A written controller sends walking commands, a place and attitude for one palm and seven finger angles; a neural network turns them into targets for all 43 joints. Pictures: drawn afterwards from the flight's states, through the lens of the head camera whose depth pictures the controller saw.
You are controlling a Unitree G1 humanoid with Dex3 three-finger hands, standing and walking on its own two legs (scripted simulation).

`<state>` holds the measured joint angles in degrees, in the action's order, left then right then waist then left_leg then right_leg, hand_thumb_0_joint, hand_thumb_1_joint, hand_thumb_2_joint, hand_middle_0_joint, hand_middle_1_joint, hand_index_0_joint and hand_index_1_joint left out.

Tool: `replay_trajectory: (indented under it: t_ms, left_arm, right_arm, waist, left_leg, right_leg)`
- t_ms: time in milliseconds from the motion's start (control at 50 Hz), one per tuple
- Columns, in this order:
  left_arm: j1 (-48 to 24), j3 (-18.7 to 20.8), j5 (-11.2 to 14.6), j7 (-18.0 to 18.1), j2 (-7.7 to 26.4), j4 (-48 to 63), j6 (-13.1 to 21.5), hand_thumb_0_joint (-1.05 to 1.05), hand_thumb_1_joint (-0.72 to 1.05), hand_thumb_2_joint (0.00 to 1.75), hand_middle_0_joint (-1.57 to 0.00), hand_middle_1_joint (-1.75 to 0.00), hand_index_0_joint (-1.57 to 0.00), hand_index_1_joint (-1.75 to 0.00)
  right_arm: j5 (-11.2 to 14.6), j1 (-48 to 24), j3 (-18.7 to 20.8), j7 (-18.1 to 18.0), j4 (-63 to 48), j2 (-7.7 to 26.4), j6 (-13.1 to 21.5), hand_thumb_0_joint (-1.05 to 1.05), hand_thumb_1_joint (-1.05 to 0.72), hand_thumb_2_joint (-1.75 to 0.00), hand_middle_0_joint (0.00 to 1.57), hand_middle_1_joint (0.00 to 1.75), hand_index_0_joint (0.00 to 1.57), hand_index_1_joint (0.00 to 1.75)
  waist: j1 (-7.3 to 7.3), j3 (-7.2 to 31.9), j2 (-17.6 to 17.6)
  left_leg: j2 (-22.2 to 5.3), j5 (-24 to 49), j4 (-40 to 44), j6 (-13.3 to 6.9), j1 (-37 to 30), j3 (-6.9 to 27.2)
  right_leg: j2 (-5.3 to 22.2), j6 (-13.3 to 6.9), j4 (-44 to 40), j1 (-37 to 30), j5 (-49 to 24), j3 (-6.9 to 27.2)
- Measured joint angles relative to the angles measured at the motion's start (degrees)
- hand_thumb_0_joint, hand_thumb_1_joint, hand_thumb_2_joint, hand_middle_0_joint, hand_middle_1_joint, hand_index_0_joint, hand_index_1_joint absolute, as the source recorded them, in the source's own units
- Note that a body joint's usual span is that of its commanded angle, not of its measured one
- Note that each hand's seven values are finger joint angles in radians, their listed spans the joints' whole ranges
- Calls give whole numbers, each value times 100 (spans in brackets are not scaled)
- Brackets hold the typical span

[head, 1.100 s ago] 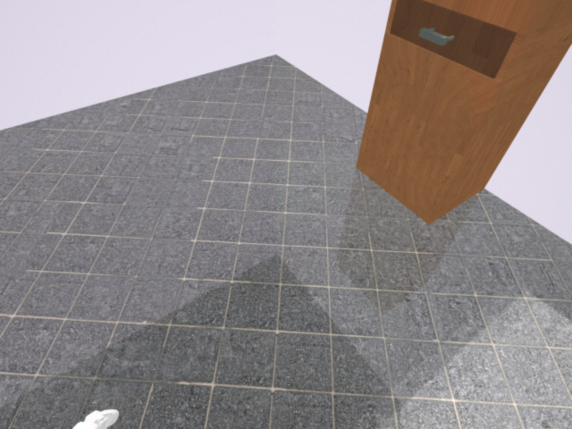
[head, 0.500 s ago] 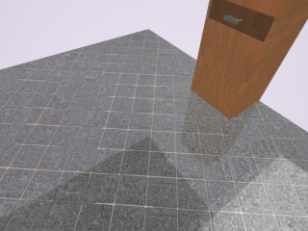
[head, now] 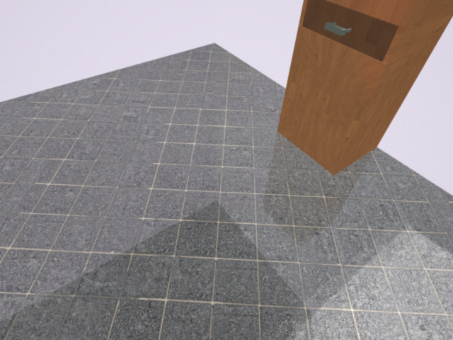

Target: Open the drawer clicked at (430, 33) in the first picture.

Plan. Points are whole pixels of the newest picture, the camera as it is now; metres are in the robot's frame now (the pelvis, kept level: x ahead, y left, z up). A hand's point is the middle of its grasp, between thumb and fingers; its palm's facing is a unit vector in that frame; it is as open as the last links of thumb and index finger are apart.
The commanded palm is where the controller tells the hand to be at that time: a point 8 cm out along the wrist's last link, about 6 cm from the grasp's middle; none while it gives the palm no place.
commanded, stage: look at it before walking up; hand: left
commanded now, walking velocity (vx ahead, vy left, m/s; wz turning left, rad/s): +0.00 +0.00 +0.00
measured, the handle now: (338, 27) +1.37 -0.43 +0.01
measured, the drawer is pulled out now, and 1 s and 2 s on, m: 0.00 0.00 0.00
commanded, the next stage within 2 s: walk to a spot facing it in 0.34 s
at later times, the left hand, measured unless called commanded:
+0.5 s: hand out of the picture +0.08 +0.25 -0.16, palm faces -0.03 -0.94 -0.34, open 7.4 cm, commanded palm none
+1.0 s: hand out of the picture +0.14 +0.23 -0.19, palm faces +0.06 -0.99 -0.14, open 7.4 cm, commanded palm none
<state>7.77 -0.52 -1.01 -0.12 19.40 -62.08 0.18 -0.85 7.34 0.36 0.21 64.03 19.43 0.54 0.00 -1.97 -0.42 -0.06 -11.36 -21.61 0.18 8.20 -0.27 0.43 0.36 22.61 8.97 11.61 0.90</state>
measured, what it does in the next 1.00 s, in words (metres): walks ahead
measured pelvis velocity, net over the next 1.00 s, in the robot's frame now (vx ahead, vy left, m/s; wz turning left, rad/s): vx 0.15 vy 0.05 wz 0.07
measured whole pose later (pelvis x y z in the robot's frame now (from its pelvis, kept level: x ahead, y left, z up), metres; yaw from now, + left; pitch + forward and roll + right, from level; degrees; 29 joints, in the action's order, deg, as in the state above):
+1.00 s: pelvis +0.15 +0.05 +0.00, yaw +4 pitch +0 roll -2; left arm 16.4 2.2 -1.8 -0.9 11.3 -62.5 -0.1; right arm -1.1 27.2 0.3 -1.5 66.1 6.1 4.5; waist 1.2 -3.1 -2.0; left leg 1.0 -20.3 -18.4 -3.4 -2.0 -3.4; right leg 5.1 0.9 63.3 31.1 18.0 -4.4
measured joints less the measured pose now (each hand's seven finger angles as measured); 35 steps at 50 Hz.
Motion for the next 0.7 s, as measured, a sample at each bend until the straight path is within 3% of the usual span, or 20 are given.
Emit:
replay_trajectory:
  t_ms: [500,700]
  left_arm:
    - [6,1,2,48,3,-41,-2,1,91,89,-20,-30,-20,-30]
    - [831,63,-57,-30,-509,23,-1,1,91,90,-20,-30,-20,-30]
  right_arm:
    - [0,-131,-17,-23,-4,-5,-2,1,-91,-89,21,30,21,30]
    - [-74,716,-33,46,-8,-479,-126,1,-91,-90,20,30,20,30]
  waist:
    - [-29,1,5]
    - [-47,347,53]
  left_leg:
    - [9,-58,83,-4,-102,-13]
    - [-87,-1147,-1218,-103,358,-13]
  right_leg:
    - [11,17,-65,-91,64,12]
    - [-13,12,443,-108,733,-206]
